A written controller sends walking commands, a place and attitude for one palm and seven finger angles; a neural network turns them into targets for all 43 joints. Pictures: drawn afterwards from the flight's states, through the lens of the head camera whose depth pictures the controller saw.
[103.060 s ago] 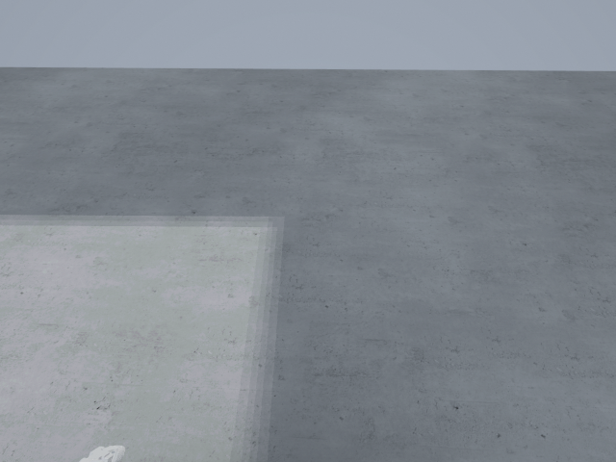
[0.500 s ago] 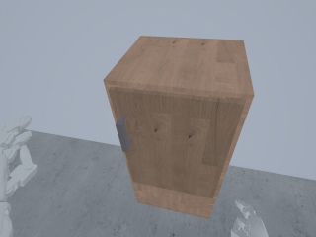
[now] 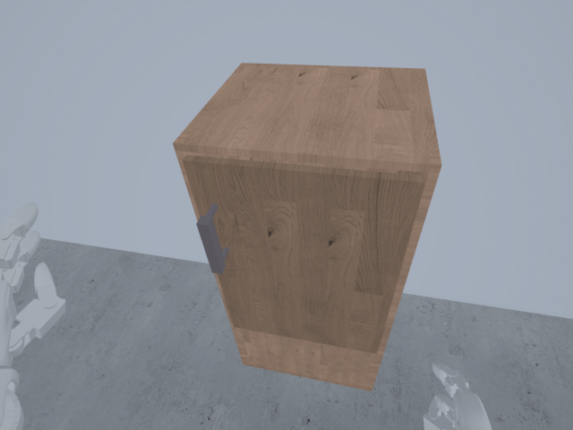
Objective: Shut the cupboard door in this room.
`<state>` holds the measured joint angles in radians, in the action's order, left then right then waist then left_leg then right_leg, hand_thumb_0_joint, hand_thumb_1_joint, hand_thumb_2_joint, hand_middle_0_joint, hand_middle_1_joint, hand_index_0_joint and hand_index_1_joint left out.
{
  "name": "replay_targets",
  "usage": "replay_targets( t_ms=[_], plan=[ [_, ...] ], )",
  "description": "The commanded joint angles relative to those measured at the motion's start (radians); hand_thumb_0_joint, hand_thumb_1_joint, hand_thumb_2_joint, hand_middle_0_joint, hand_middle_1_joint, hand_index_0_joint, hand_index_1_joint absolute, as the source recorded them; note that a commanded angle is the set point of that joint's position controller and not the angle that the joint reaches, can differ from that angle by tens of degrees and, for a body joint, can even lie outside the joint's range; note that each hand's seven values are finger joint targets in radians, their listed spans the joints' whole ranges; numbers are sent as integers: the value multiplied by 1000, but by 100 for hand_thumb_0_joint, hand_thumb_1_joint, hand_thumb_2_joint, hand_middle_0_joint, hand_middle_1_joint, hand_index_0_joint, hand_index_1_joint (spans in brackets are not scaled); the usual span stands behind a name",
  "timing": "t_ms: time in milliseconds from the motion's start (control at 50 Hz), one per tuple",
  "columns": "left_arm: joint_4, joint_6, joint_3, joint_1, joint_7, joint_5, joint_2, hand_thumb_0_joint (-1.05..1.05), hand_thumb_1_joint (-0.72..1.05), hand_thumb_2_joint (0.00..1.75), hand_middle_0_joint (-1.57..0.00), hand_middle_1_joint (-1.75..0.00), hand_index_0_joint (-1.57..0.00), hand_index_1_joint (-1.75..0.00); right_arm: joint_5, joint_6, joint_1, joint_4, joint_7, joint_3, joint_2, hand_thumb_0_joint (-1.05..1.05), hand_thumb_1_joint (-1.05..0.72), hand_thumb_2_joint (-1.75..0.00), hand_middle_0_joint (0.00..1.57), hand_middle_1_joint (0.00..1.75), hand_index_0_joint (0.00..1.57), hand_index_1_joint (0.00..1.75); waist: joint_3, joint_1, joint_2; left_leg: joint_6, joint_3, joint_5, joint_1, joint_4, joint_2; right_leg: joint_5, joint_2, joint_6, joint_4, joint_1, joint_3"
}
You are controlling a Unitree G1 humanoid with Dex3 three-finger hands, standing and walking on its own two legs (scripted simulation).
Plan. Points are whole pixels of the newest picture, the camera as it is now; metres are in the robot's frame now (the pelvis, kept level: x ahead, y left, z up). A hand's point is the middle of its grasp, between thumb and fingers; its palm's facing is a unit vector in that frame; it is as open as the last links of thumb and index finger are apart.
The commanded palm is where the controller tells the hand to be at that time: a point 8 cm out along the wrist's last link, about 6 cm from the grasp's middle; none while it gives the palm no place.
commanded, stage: step back with the hand held close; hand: left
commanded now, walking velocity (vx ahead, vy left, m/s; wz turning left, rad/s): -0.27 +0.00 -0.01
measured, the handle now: (216, 238) +0.48 +0.21 -0.03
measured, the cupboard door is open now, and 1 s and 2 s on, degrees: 0 0 0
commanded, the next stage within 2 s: stop stepping back and stand still in 1.20 s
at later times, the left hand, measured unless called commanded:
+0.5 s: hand (13, 350) +0.14 +0.29 +0.16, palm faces +0.42 -0.77 -0.48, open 7.4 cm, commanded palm +0.09 +0.32 +0.17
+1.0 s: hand out of the picture +0.08 +0.30 +0.17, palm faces +0.48 -0.76 -0.45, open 7.4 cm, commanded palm +0.01 +0.34 +0.17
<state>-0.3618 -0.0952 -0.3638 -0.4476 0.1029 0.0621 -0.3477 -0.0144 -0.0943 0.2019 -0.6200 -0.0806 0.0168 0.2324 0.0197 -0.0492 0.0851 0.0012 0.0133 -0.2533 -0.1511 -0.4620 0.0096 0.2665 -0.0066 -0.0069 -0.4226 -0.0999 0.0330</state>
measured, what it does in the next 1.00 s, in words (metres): shifts its weight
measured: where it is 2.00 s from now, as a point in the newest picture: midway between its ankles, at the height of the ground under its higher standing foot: outside the picture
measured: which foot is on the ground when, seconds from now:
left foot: down 0.00-1.00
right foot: down 0.00-0.96, up 0.98-1.00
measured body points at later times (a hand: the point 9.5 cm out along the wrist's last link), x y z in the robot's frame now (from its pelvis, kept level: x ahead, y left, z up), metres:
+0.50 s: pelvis -0.05 +0.02 -0.01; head -0.06 +0.02 +0.44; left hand +0.11 +0.33 +0.19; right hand +0.12 -0.22 -0.08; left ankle +0.00 +0.12 -0.74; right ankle -0.02 -0.11 -0.74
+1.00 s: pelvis -0.11 +0.03 -0.02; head -0.11 +0.05 +0.43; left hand +0.05 +0.34 +0.19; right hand +0.05 -0.22 -0.09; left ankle +0.00 +0.12 -0.74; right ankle -0.04 -0.11 -0.73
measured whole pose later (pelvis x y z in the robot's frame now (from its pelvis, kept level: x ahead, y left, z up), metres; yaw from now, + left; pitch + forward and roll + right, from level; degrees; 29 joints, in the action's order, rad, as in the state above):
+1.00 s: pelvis -0.11 +0.03 -0.02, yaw +3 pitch +0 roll -4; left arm -0.52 -0.24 -0.45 -0.53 0.18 0.03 -0.45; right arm 0.00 -0.05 0.22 -0.62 -0.09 -0.02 0.22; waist 0.01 0.03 0.02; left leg 0.05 0.02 -0.13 -0.48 -0.60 0.02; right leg 0.28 -0.04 0.02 -0.66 -0.41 0.00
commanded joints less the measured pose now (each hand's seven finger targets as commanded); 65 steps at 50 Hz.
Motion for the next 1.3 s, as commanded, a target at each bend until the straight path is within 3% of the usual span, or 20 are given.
replay_targets(
  t_ms=[0,120,180,260,400,480,620,680,760,800,840,880,940,960,1020,1100,1160,1200,1220,1280],
  plan=[
    [-177,-98,-123,-8,20,2,-199,0,90,90,-20,-30,-20,-30,3,3,-127,161,5,-55,109,0,-90,-90,20,30,20,30,44,39,-121,37,-3,152,-40,-43,13,-245,138,-23,120,-124,-109],
    [-265,-105,-180,-41,40,8,-265,0,90,90,-20,-30,-20,-30,1,47,-133,192,-17,-68,125,0,-90,-90,20,30,20,30,140,40,-31,31,20,409,-23,15,50,-400,81,5,-5,-67,-42],
    [-279,-99,-170,-50,46,10,-256,0,90,90,-20,-30,-20,-30,-4,65,-121,211,-24,-69,123,0,-90,-90,20,30,20,30,155,41,-34,30,33,426,-52,35,65,-391,62,12,-38,-38,-34],
    [-287,-99,-171,-66,53,9,-255,0,90,90,-20,-30,-20,-30,-4,71,-121,223,-29,-70,126,0,-90,-90,20,30,20,30,134,39,-19,36,51,325,-128,78,77,-312,45,18,-57,-25,-35],
    [-280,-123,-174,-69,64,-5,-247,0,90,90,-20,-30,-20,-30,-4,55,-109,222,-25,-71,131,0,-90,-90,20,30,20,30,56,48,-35,61,77,-136,-361,123,78,-89,49,16,-27,-16,-83],
    [-300,-150,-181,-55,73,-19,-251,0,90,90,-20,-30,-20,-30,3,33,-93,215,-25,-70,135,0,-90,-90,20,30,20,30,42,53,-13,69,101,-258,-418,129,81,32,41,11,-17,-35,-90],
    [-347,-177,-209,-3,79,-42,-268,0,90,90,-20,-30,-20,-30,12,-16,-84,199,-32,-75,144,0,-90,-90,20,30,20,30,70,49,98,108,178,-408,-586,217,149,-66,-32,29,-206,114,-66],
    [-337,-181,-197,-19,79,-40,-247,0,90,90,-20,-30,-20,-30,13,-24,-61,192,-22,-75,131,0,-90,-90,20,30,20,30,62,53,-5,90,123,-373,-572,90,95,-38,19,7,-128,55,-144],
    [-356,-181,-181,2,95,-26,-267,0,90,90,-20,-30,-20,-30,22,-15,-54,160,-3,-72,105,0,-90,-90,20,30,20,30,45,63,-174,11,22,-147,-289,-200,-6,141,203,-89,130,-308,-308],
    [-335,-177,-188,-15,109,-21,-276,0,90,90,-20,-30,-20,-30,19,-3,-52,144,1,-73,95,0,-90,-90,20,30,20,30,72,66,-209,4,5,-93,-214,-260,-10,126,242,-104,154,-357,-279],
    [-333,-173,-190,-25,113,-18,-277,0,90,90,-20,-30,-20,-30,12,9,-59,144,0,-73,98,0,-90,-90,20,30,20,30,75,74,-181,10,24,-74,-175,-198,5,100,207,-81,118,-383,-210],
    [-346,-181,-208,-33,115,-15,-293,0,90,90,-20,-30,-20,-30,9,12,-74,156,-10,-74,113,0,-90,-90,20,30,20,30,49,73,-84,32,87,-162,-231,-37,52,191,109,-29,60,-370,-134],
    [-379,-207,-241,-37,102,-33,-281,0,90,90,-20,-30,-20,-30,15,-19,-99,169,-27,-81,141,0,-90,-90,20,30,20,30,80,54,194,129,357,-507,-612,345,279,61,-92,30,-383,19,-35],
    [-361,-210,-236,-34,92,-30,-277,0,90,90,-20,-30,-20,-30,21,-28,-94,162,-26,-87,127,0,-90,-90,20,30,20,30,93,52,158,142,361,-454,-587,329,305,57,-87,27,-439,14,-58],
    [-351,-212,-232,-49,74,-32,-271,0,90,90,-20,-30,-20,-30,28,-52,-99,157,-11,-96,137,0,-90,-90,20,30,20,30,78,46,118,143,272,-397,-564,240,282,80,-93,22,-368,14,-78],
    [-388,-224,-187,-48,55,-8,-250,0,90,90,-20,-30,-20,-30,41,-69,-78,107,8,-81,116,0,-90,-90,20,30,20,30,82,57,157,74,225,-298,-347,236,243,135,-70,-11,-99,-82,-59],
    [-427,-254,-200,12,57,-3,-286,0,90,90,-20,-30,-20,-30,47,-72,-64,72,7,-72,92,0,-90,-90,20,30,20,30,193,54,53,28,94,231,-18,51,178,-67,14,-22,57,-227,-143],
    [-469,-255,-162,99,58,-5,-280,0,90,90,-20,-30,-20,-30,26,-74,-67,71,-1,-81,77,0,-90,-90,20,30,20,30,323,76,-33,4,-30,518,185,-54,120,-387,18,34,7,-254,-96],
    [-468,-244,-192,83,57,1,-316,0,90,90,-20,-30,-20,-30,15,-77,-86,84,-4,-87,83,0,-90,-90,20,30,20,30,345,74,-81,9,-31,499,232,-60,122,-410,6,65,-11,-275,-83],
    [-395,-225,-247,-64,45,22,-333,0,90,90,-20,-30,-20,-30,13,-51,-138,142,2,-76,81,0,-90,-90,20,30,20,30,212,63,-3,17,-14,171,66,8,121,-106,5,48,28,-301,-90]
  ],
)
